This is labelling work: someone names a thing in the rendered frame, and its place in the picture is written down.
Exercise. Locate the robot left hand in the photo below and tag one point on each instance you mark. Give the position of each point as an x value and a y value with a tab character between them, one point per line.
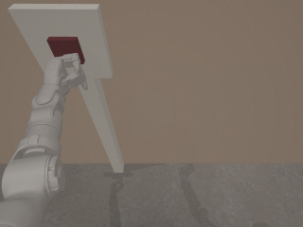
56	74

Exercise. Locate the robot left forearm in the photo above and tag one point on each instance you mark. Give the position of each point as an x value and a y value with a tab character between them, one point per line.
44	128

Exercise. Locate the button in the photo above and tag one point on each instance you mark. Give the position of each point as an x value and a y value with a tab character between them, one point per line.
65	45

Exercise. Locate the panel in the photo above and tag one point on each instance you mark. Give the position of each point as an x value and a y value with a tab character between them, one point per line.
37	22

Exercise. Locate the left robot upper arm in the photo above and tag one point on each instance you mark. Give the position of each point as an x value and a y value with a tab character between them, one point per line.
30	184

